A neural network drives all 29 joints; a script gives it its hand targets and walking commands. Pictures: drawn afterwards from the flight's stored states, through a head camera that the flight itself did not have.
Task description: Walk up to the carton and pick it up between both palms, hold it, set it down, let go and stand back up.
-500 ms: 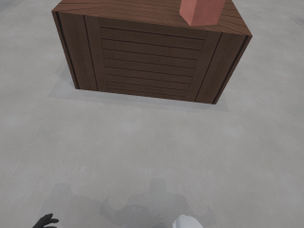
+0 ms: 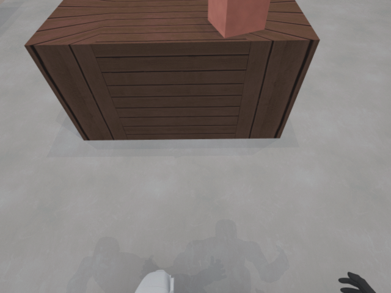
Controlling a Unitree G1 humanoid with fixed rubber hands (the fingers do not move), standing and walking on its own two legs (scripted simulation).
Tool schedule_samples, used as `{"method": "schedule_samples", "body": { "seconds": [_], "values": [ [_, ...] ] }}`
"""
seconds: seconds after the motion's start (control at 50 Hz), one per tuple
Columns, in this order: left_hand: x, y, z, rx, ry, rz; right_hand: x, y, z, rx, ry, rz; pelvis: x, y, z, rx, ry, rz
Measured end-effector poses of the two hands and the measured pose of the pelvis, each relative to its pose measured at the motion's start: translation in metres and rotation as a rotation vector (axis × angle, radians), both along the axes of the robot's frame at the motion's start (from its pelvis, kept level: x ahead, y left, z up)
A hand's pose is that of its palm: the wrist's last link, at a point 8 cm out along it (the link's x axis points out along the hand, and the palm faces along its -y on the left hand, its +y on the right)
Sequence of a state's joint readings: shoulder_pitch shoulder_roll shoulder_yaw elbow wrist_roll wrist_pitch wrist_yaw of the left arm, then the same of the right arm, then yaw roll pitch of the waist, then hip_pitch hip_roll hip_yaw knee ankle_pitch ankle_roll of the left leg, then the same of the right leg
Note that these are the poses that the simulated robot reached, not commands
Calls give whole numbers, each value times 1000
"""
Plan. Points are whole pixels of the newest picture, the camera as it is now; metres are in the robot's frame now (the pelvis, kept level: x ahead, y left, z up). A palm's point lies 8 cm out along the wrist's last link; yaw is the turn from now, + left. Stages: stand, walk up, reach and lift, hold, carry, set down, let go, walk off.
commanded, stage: walk up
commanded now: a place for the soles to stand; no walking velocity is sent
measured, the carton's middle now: out of the picture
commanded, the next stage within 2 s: none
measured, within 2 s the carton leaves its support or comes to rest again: neither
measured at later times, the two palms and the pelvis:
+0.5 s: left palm (54, 234) +0.25 +0.37 -0.11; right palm (339, 258) +0.20 -0.27 -0.06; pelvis +0.16 +0.06 +0.00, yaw -1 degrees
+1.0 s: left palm (92, 178) +0.40 +0.31 -0.09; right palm (332, 183) +0.39 -0.34 -0.10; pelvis +0.32 -0.01 -0.01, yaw -2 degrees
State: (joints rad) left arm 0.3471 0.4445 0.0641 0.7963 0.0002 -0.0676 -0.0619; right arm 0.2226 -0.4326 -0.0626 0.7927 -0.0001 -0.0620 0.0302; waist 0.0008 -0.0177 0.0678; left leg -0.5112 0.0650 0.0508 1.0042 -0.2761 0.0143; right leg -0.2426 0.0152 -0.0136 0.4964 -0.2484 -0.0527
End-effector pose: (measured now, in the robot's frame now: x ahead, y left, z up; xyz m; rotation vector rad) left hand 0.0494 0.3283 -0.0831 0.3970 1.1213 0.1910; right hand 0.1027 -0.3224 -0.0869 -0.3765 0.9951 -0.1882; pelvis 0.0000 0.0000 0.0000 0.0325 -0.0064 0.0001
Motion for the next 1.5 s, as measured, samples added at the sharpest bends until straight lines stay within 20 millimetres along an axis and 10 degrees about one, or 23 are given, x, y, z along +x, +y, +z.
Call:
{"method": "schedule_samples", "body": {
  "seconds": [0.24, 0.42, 0.6, 0.76, 0.9, 1.18, 1.5],
  "values": [
    [81, 41, -33, -58, 5, -5, 87, 41, 6, -60, -33, 0, 83, 46, -15, -63, 12, -7],
    [183, 48, -30, -121, -106, -53, 84, 53, 28, -108, 46, -57, 135, 64, -3, -90, -33, -24],
    [238, 36, -28, -112, -66, -46, 124, 40, 21, -93, 106, -66, 193, 51, -2, -74, -31, -23],
    [330, -2, -19, -54, -140, -82, 183, 2, -12, -42, 116, -65, 254, 10, -18, -21, 5, -33],
    [343, -16, -1, -11, -80, -67, 261, -13, -8, -4, 21, -52, 298, -10, -6, 0, 6, -40],
    [382, 4, -25, -50, 3, -23, 349, 5, -4, -56, 44, -12, 374, 11, -14, -48, 29, -3],
    [512, -29, -28, -98, -109, -61, 373, -29, 12, -125, 100, -73, 451, -12, -12, -42, -38, -27]
  ]
}}
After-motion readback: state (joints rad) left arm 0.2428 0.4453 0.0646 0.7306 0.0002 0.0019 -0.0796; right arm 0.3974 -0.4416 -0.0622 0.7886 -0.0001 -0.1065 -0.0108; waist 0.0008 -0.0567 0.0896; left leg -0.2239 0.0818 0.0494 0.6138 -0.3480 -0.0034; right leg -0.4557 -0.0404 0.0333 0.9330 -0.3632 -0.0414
